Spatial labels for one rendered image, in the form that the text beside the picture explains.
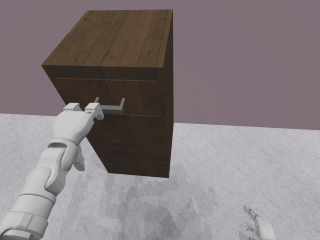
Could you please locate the robot right hand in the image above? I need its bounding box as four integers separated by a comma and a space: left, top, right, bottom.
239, 204, 278, 240

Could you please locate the cabinet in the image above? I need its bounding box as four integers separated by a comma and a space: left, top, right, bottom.
41, 9, 174, 178

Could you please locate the robot left forearm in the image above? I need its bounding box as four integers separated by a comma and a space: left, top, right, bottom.
0, 138, 78, 240

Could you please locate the handle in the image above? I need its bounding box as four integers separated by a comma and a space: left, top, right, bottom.
94, 97, 126, 114

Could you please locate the drawer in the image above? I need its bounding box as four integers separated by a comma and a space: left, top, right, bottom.
56, 77, 161, 116

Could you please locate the robot left hand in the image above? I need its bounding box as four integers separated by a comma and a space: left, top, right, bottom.
51, 103, 104, 171

